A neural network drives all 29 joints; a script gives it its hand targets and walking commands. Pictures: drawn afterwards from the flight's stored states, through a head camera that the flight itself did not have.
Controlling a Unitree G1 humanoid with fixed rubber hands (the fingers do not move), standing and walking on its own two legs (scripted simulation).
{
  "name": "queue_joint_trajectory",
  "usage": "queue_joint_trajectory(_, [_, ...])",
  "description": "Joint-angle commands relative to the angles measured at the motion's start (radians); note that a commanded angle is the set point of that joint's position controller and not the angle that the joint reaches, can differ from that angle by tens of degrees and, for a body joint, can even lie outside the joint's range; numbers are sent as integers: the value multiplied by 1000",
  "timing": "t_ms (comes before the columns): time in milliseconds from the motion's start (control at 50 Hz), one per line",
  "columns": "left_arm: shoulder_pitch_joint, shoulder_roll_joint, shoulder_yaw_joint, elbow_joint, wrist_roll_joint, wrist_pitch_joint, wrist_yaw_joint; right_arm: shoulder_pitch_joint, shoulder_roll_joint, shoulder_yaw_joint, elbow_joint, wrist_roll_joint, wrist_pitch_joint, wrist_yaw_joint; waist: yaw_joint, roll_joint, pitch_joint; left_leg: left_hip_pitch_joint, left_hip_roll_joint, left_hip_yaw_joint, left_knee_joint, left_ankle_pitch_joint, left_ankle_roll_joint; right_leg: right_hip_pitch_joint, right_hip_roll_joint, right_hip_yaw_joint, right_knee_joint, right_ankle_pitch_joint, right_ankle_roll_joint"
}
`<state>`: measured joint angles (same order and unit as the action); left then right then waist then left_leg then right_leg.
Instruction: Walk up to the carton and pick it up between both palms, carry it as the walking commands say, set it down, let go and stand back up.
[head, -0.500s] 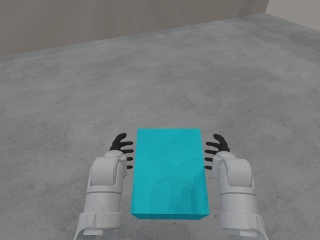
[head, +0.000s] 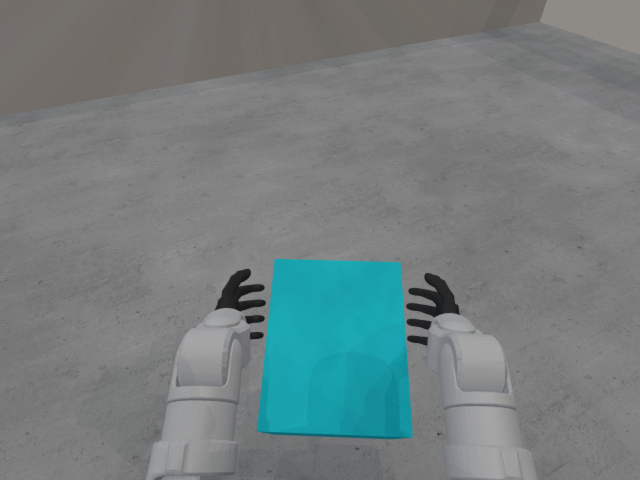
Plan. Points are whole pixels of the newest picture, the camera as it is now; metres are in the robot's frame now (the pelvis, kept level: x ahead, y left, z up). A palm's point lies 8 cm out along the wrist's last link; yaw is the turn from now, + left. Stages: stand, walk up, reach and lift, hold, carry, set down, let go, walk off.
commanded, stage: carry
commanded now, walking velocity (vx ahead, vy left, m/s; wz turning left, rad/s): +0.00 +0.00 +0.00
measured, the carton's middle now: (334, 351) +0.32 +0.00 -0.05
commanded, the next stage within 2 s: hold in 0.44 s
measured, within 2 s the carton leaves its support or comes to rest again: neither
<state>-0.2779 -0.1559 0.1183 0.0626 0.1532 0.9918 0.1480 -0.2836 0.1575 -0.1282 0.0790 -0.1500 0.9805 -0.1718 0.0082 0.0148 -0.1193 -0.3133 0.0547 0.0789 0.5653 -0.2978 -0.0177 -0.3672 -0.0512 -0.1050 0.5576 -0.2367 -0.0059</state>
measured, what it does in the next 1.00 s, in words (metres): shifts its weight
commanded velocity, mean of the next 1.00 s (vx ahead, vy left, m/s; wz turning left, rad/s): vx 0.00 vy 0.00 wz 0.00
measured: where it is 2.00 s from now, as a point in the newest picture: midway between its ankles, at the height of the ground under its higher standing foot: outside the picture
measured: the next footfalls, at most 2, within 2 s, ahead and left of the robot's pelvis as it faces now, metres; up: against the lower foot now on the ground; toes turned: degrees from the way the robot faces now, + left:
none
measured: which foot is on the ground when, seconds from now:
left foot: down 0.00-1.00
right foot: down 0.00-1.00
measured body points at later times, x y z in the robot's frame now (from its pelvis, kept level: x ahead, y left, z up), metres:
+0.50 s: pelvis -0.01 +0.00 +0.00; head -0.03 -0.01 +0.45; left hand +0.29 +0.14 +0.04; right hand +0.29 -0.14 +0.04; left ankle -0.01 +0.13 -0.73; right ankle +0.03 -0.12 -0.73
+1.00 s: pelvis -0.06 +0.00 +0.00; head -0.12 -0.01 +0.44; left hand +0.26 +0.14 +0.04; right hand +0.27 -0.13 +0.04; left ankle -0.01 +0.13 -0.73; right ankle +0.03 -0.12 -0.73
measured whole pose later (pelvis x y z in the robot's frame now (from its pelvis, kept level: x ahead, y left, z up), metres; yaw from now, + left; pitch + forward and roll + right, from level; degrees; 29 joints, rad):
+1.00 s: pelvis -0.06 +0.00 +0.00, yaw +2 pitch -10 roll +0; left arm -0.57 -0.19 0.49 0.71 0.42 0.60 0.03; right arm -0.56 0.23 -0.52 0.65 -0.44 0.62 -0.07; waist -0.01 0.01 0.04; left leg -0.17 -0.04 -0.12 0.59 -0.32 0.00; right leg -0.20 0.04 0.07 0.57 -0.26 -0.01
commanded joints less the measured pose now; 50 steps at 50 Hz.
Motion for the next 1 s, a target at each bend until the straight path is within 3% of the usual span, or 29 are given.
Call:
queue_joint_trajectory(0, [-440, -925, -545, -171, -338, -44, -254, -467, 932, 571, -177, 337, -41, 268, -1, -17, -262, 28, 94, -71, -84, 211, 12, 195, -110, 87, -46, 248, -16])
queue_joint_trajectory(20, [-481, -997, -625, -268, -413, -11, -255, -500, 950, 654, -280, 402, -7, 272, -4, 1, -271, 43, 88, -61, -73, 219, 6, 175, -122, 108, -56, 284, -27])
queue_joint_trajectory(60, [-450, -902, -492, -90, -301, -31, -249, -466, 924, 530, -78, 305, -24, 271, -5, -58, -310, 73, 76, -48, -37, 224, 8, 211, -124, 94, -39, 345, -27])
queue_joint_trajectory(120, [-369, -918, -441, 25, -262, -62, -260, -462, 877, 488, -49, 277, -57, 276, -3, -24, -288, 47, 94, -58, -57, 161, 12, 174, -110, 98, -67, 201, -29])
queue_joint_trajectory(140, [-432, -916, -512, -104, -304, -69, -258, -409, 919, 542, -84, 302, -53, 281, -4, -18, -242, 49, 75, -72, -78, 142, 7, 126, -98, 105, -73, 150, -31])
queue_joint_trajectory(160, [-430, -923, -495, -51, -294, -64, -265, -457, 896, 512, -90, 290, -53, 286, -2, -7, -224, 20, 95, -69, -92, 168, 5, 139, -100, 91, -56, 148, -28])
queue_joint_trajectory(180, [-399, -876, -376, 131, -194, -108, -268, -399, 884, 391, 131, 185, -100, 287, -9, 25, -226, 28, 94, -75, -75, 157, 9, 144, -97, 99, -70, 182, -27])
queue_joint_trajectory(200, [-476, -895, -504, -112, -297, -119, -257, -446, 897, 490, -69, 268, -102, 282, -10, 13, -224, 50, 83, -55, -79, 143, 12, 125, -103, 103, -81, 180, -21])
queue_joint_trajectory(240, [-472, -899, -459, -51, -262, -127, -256, -464, 911, 472, -31, 254, -122, 279, -10, 15, -254, 37, 94, -79, -88, 135, 21, 157, -94, 103, -66, 173, -19])
queue_joint_trajectory(280, [-547, -963, -594, -275, -377, -88, -251, -521, 965, 616, -241, 374, -73, 269, -2, -2, -255, -1, 68, -57, -81, 103, 10, 178, -130, 133, -77, 135, -38])
queue_joint_trajectory(320, [-445, -904, -530, -140, -312, -86, -239, -374, 919, 531, -63, 293, -75, 265, -6, -10, -240, 38, 83, -73, -67, 140, 9, 139, -98, 105, -86, 123, -22])
queue_joint_trajectory(420, [-397, -894, -475, -61, -267, -112, -250, -395, 878, 507, -50, 267, -92, 275, -6, -36, -319, 61, 90, -65, -57, 288, 11, 214, -107, 85, -26, 331, -14])
queue_joint_trajectory(440, [-201, -948, -375, 193, -159, -167, -281, -230, 931, 430, 161, 165, -143, 285, 53, -13, -161, 180, -135, -131, -136, 350, 31, 381, 139, 185, -99, 377, 2])
queue_joint_trajectory(460, [-163, -937, -400, 170, -144, -229, -293, -207, 931, 425, 142, 134, -200, 311, 12, -13, -141, 204, -130, -155, -133, 446, 34, 375, 124, 199, -101, 549, -14])
queue_joint_trajectory(500, [-309, -1014, -463, 107, -158, -291, -320, -322, 948, 455, 100, 109, -265, 344, -4, 9, -137, 151, -132, -165, -161, 429, 16, 354, 136, 171, -117, 446, -6])
queue_joint_trajectory(560, [-475, -1047, -611, -94, -237, -341, -347, -418, 1093, 592, -30, 209, -310, 352, -15, -56, -387, 199, -132, -179, -130, 501, 18, 509, 121, 178, -65, 662, 20])
queue_joint_trajectory(620, [-519, -1076, -577, -13, -234, -340, -344, -502, 1018, 552, -1, 205, -306, 355, -10, 40, -258, 172, -136, -172, -143, 329, 27, 388, 131, 175, -108, 367, -5])
queue_joint_trajectory(640, [-473, -1060, -544, 34, -183, -334, -338, -559, 1002, 577, -2, 212, -301, 365, 35, 55, -215, 150, -148, -156, -159, 269, 28, 373, 140, 161, -124, 269, 0])
queue_joint_trajectory(680, [-565, -1008, -482, 127, -185, -338, -351, -500, 1059, 480, 129, 164, -281, 361, -39, -74, -102, 86, -123, -169, -215, 74, 61, 448, 131, 181, -175, 121, 11])
queue_joint_trajectory(700, [-575, -962, -405, 170, -149, -346, -361, -562, 1073, 460, 187, 160, -288, 373, 29, -77, -95, 59, -138, -167, -205, 20, 67, 413, 130, 189, -187, 35, 3])
queue_joint_trajectory(740, [-684, -934, -272, 366, -68, -356, -379, -634, 1043, 320, 334, 100, -291, 378, 16, -23, 4, -12, -122, -148, -207, -212, 77, 397, 118, 190, -189, -215, 12])
queue_joint_trajectory(760, [-675, -968, -213, 437, -53, -361, -376, -664, 1051, 325, 414, 91, -290, 386, 70, -51, 36, 0, -118, -164, -215, -226, 77, 402, 115, 209, -191, -251, 4])
queue_joint_trajectory(780, [-724, -990, -193, 460, -34, -371, -381, -719, 1008, 258, 445, 62, -304, 391, 13, -8, 38, 55, -119, -154, -195, -251, 75, 310, 95, 235, -209, -312, 2])
queue_joint_trajectory(840, [-807, -1005, -95, 614, -5, -382, -372, -767, 1000, 128, 597, -11, -351, 398, 48, -7, 48, -61, -108, -176, -245, -231, 62, 339, 135, 155, -119, -122, -9])
queue_joint_trajectory(860, [-845, -1026, -90, 582, -3, -401, -374, -748, 978, 64, 616, -67, -372, 396, -27, -54, -11, -10, -117, -176, -200, -142, 34, 321, 139, 152, -146, -118, -9])
queue_joint_trajectory(880, [-801, -1023, -74, 638, 15, -394, -370, -721, 932, 6, 667, -67, -383, 373, -62, 114, -27, 29, -106, -171, -223, -141, 40, 329, 113, 167, -126, -44, -16])
queue_joint_trajectory(900, [-792, -1019, -47, 667, 23, -401, -364, -744, 948, 37, 661, -70, -391, 370, -41, 22, -36, 90, -117, -154, -188, -154, 41, 288, 116, 178, -134, -130, -11])
queue_joint_trajectory(940, [-934, -1004, 25, 741, 64, -426, -373, -973, 908, -34, 589, -88, -421, 366, -28, 38, -22, -17, -94, -169, -190, -397, 81, 281, 117, 174, -116, -357, -11])
queue_joint_trajectory(980, [-977, -950, 55, 743, 70, -449, -371, -940, 880, -67, 635, -102, -420, 350, -56, 63, 101, -110, -101, -169, -154, -362, 69, 237, 101, 165, -88, -309, -23])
